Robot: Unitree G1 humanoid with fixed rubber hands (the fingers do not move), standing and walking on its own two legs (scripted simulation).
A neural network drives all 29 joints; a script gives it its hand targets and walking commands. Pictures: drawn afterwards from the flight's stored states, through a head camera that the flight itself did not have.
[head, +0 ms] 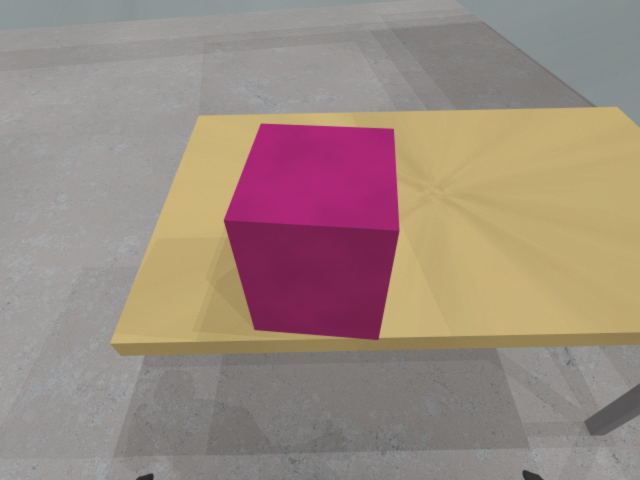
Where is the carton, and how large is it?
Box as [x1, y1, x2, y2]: [224, 124, 399, 339]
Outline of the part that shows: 260,124 224,218 225,226 254,328 260,330 378,339 399,230 393,129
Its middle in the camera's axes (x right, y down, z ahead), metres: +0.00 -0.01 +0.60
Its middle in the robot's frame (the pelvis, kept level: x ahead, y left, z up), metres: +0.46 +0.04 +0.04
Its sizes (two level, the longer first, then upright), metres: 0.210 0.200 0.250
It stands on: a table, 0.67 m high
